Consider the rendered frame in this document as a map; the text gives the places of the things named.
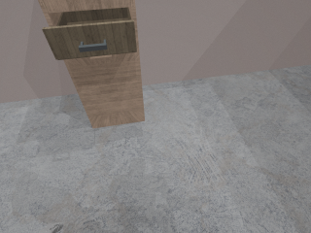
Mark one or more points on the handle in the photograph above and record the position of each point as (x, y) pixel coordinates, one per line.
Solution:
(93, 47)
(101, 58)

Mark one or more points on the cabinet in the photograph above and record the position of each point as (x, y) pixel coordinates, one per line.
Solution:
(111, 91)

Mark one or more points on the drawer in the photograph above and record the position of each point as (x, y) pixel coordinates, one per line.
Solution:
(92, 27)

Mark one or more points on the robot left hand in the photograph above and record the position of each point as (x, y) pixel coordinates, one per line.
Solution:
(52, 228)

